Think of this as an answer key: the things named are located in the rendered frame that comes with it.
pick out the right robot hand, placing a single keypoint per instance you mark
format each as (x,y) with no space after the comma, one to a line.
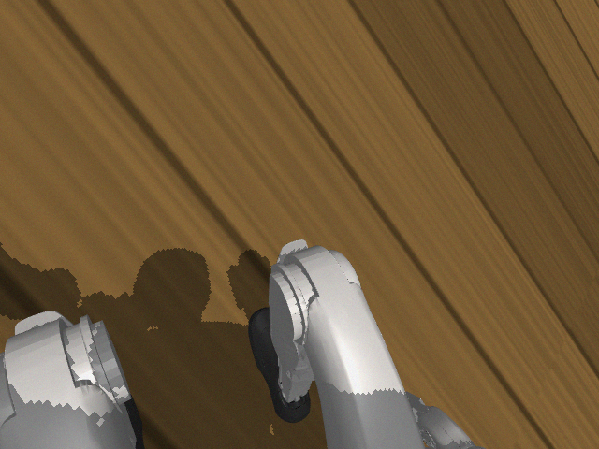
(437,429)

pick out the left robot foot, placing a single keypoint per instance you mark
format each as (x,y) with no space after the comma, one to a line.
(135,422)

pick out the right robot foot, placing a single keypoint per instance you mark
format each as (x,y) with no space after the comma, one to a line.
(267,362)

